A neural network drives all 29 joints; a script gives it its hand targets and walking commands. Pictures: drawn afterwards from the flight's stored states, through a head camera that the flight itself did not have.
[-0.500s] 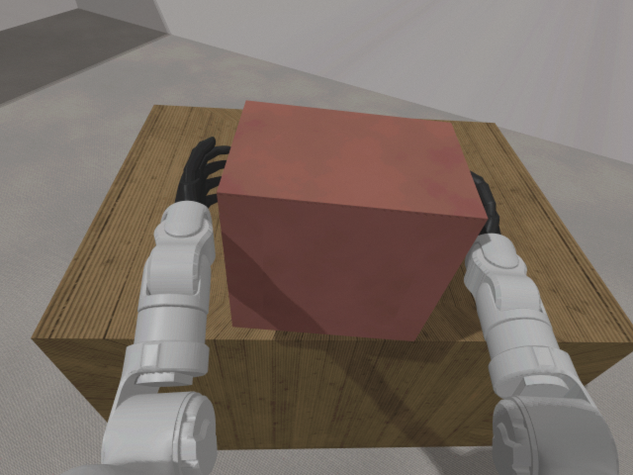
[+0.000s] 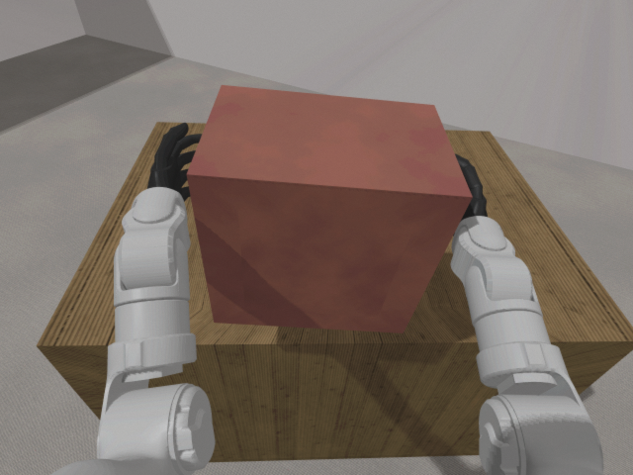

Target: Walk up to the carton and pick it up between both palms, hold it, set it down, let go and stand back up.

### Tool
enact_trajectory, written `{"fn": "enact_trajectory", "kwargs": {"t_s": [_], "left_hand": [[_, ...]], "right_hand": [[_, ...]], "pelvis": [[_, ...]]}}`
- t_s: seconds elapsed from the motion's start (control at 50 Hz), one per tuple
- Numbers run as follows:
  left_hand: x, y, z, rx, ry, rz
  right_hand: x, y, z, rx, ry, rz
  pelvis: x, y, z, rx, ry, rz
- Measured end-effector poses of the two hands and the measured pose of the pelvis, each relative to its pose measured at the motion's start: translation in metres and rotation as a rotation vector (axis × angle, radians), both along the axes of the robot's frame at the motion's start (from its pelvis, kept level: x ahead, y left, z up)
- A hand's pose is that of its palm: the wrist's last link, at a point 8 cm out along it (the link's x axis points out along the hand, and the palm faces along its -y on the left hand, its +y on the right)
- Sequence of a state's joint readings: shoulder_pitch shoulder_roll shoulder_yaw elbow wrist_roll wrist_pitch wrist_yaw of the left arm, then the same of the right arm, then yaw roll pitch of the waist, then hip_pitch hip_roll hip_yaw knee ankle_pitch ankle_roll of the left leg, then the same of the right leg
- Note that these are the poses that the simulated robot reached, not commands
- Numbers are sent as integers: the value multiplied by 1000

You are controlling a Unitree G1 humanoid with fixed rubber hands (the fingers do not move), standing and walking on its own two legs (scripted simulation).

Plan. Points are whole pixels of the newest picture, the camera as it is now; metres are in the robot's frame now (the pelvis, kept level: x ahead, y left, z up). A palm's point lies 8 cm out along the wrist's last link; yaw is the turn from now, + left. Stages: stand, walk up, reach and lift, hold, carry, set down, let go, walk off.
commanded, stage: reach and lift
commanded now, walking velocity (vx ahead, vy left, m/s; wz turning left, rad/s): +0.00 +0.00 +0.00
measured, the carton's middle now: (319, 218) +0.40 -0.01 +0.13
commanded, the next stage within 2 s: hold in 0.96 s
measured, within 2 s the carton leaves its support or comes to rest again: neither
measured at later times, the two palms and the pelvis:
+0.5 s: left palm (165, 185) +0.37 +0.17 +0.21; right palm (468, 213) +0.36 -0.19 +0.18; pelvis +0.00 +0.00 +0.00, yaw +0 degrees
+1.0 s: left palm (155, 178) +0.37 +0.17 +0.22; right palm (466, 201) +0.36 -0.19 +0.20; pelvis +0.00 +0.00 +0.00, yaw +0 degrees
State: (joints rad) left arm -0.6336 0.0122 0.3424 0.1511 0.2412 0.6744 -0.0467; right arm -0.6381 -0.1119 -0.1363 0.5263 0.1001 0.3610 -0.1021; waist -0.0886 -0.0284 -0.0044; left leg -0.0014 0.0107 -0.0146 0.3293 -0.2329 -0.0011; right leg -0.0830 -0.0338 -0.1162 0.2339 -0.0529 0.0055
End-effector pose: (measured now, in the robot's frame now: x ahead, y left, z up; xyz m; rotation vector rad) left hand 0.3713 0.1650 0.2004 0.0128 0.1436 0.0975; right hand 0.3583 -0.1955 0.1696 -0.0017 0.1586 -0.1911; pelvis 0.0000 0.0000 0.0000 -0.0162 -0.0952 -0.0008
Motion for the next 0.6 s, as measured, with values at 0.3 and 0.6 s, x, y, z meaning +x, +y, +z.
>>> {"fn": "enact_trajectory", "kwargs": {"t_s": [0.3, 0.6], "left_hand": [[-4, 0, 3, -3, 2, -6], [-2, 6, 14, -4, 2, 8]], "right_hand": [[-6, 0, 4, -2, -2, -6], [1, 6, 15, 0, -5, 7]], "pelvis": [[-3, -1, 0, -1, -12, 4], [-3, -2, -1, -2, -13, 4]]}}
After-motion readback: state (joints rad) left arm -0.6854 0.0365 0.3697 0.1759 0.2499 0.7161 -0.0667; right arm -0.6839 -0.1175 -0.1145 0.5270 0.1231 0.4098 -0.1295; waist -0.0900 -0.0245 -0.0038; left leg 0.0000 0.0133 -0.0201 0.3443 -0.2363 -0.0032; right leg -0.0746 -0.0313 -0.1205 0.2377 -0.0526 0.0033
